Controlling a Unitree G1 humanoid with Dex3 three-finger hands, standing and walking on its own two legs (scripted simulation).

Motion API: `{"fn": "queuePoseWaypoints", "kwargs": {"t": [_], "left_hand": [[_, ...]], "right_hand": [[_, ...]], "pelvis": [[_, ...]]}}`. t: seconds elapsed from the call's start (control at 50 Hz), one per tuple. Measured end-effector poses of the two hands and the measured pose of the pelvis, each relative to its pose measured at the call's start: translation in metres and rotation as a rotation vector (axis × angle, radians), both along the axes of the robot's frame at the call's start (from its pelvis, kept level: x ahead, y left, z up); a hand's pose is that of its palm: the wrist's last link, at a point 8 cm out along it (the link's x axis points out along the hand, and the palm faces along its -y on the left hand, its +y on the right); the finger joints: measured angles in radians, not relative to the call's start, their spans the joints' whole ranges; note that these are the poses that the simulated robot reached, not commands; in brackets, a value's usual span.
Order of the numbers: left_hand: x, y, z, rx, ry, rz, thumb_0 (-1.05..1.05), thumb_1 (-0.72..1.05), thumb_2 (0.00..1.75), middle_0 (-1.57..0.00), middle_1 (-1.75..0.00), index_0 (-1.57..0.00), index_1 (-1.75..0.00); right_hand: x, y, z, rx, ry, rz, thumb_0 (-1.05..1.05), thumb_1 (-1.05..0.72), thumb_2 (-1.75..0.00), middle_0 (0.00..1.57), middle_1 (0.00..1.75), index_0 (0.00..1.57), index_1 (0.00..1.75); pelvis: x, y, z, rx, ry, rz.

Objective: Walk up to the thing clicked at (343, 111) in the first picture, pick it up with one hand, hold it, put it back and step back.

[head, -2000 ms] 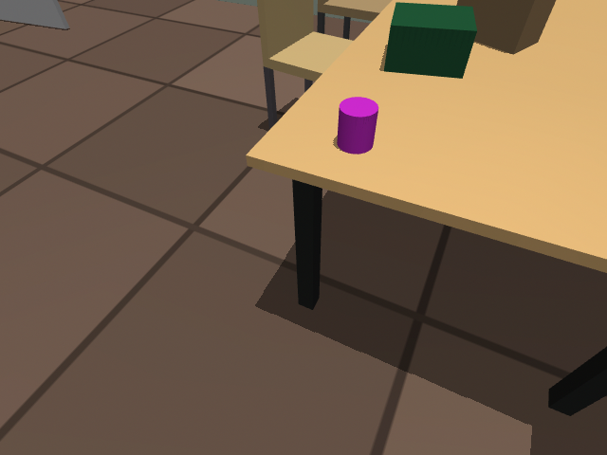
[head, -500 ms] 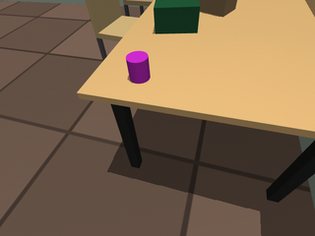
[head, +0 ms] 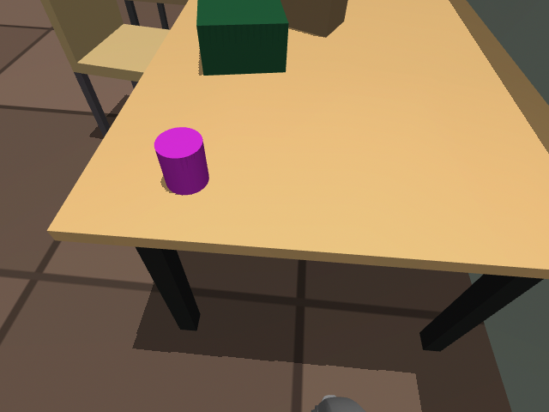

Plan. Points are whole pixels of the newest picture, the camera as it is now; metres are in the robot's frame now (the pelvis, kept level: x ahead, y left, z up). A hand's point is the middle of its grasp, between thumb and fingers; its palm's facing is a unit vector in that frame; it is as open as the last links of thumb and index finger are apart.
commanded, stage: walk up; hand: left
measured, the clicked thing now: (183, 161) +0.55 +0.18 +0.03
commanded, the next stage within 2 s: stand in 1.34 s
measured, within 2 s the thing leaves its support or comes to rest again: neither
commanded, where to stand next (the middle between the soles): +0.07 +0.00 m, yaw -4 degrees
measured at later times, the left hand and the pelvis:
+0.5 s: hand out of the picture +0.16 +0.24 -0.16, palm faces -0.11 -0.93 -0.34, open 7.4 cm; pelvis +0.03 -0.01 -0.01, yaw -5 degrees
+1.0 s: hand out of the picture +0.15 +0.24 -0.14, palm faces -0.13 -0.94 -0.33, open 7.4 cm; pelvis +0.03 +0.00 +0.01, yaw -6 degrees
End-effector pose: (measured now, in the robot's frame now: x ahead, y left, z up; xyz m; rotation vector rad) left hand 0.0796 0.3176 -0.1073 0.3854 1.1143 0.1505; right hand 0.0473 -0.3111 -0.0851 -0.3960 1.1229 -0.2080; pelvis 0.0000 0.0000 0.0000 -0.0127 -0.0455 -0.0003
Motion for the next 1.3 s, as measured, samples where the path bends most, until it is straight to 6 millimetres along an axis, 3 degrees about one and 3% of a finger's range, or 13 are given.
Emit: {"fn": "queuePoseWaypoints", "kwargs": {"t": [0.08,0.16,0.26,0.34,0.5,0.74,1.08,1.3], "left_hand": [[0.033,-0.006,0.004,0.028,-0.026,-0.031,0.00,0.90,0.90,-0.20,-0.30,-0.20,-0.30],[0.054,-0.017,0.000,0.050,-0.055,-0.053,0.00,0.90,0.90,-0.20,-0.30,-0.20,-0.30],[0.068,-0.028,-0.003,0.029,-0.063,-0.083,0.00,0.90,0.90,-0.20,-0.30,-0.20,-0.30],[0.078,-0.031,-0.011,-0.004,-0.063,-0.078,0.00,0.90,0.90,-0.20,-0.30,-0.20,-0.30],[0.072,-0.033,-0.014,-0.038,-0.015,-0.051,0.00,0.90,0.90,-0.20,-0.30,-0.20,-0.30],[0.051,-0.037,-0.003,-0.021,0.082,-0.024,0.01,0.90,0.90,-0.20,-0.30,-0.20,-0.30],[0.077,-0.037,0.001,-0.048,0.073,-0.031,0.00,0.90,0.90,-0.20,-0.30,-0.20,-0.30],[0.078,-0.037,0.003,-0.039,0.083,-0.034,0.00,0.90,0.90,-0.20,-0.30,-0.20,-0.30]], "right_hand": [[0.003,-0.011,-0.013,0.006,0.025,-0.034,0.01,-0.90,-0.90,0.21,0.30,0.21,0.30],[0.012,-0.020,-0.034,0.019,0.033,-0.076,0.01,-0.90,-0.90,0.21,0.30,0.21,0.30],[0.025,-0.013,-0.042,0.039,0.015,-0.095,0.01,-0.91,-0.90,0.21,0.30,0.20,0.30],[0.023,-0.003,-0.041,0.040,0.010,-0.096,0.01,-0.91,-0.90,0.21,0.30,0.20,0.30],[0.020,-0.001,-0.030,0.046,0.034,-0.105,0.01,-0.91,-0.90,0.21,0.30,0.21,0.30],[0.038,-0.013,-0.023,0.058,0.020,-0.123,0.01,-0.91,-0.90,0.21,0.30,0.20,0.30],[0.026,0.003,-0.017,0.073,0.079,-0.174,0.01,-0.91,-0.90,0.21,0.30,0.20,0.30],[0.033,0.001,-0.017,0.076,0.057,-0.189,0.01,-0.91,-0.90,0.21,0.30,0.20,0.30]], "pelvis": [[0.012,-0.005,-0.006,-0.005,0.002,-0.013],[0.019,-0.012,-0.018,-0.006,-0.003,-0.034],[0.021,-0.008,-0.019,0.009,-0.001,-0.055],[0.021,-0.002,-0.020,0.038,-0.008,-0.070],[0.025,-0.005,-0.010,0.019,-0.012,-0.086],[0.026,-0.009,0.004,0.028,-0.004,-0.098],[0.035,0.000,0.014,0.024,0.000,-0.111],[0.038,-0.001,0.014,0.026,-0.006,-0.116]]}}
